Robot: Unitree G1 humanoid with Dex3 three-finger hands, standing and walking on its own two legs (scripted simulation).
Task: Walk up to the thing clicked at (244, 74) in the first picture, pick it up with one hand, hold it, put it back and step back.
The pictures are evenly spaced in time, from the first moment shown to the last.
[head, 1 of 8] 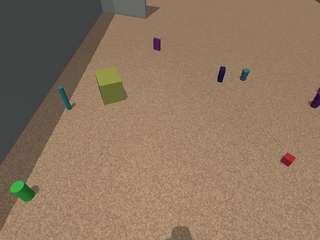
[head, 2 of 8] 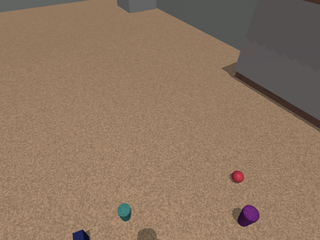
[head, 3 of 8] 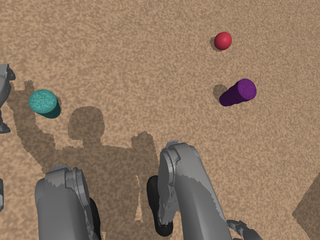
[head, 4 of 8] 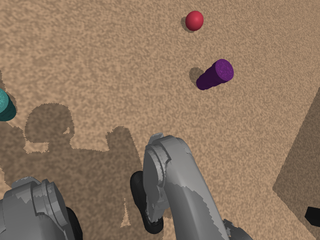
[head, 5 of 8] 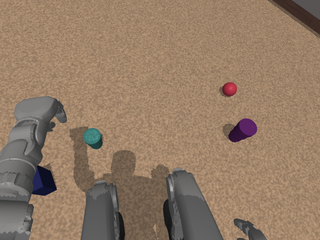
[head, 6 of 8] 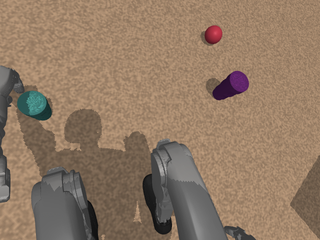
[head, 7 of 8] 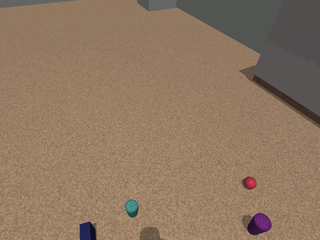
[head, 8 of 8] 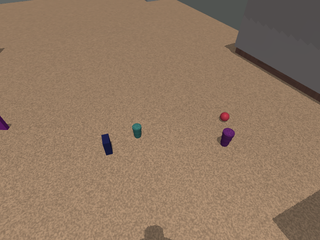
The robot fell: no
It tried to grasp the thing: yes
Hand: left
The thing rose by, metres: 0.00
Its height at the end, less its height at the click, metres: +0.00
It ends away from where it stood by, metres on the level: 0.00
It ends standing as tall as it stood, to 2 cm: yes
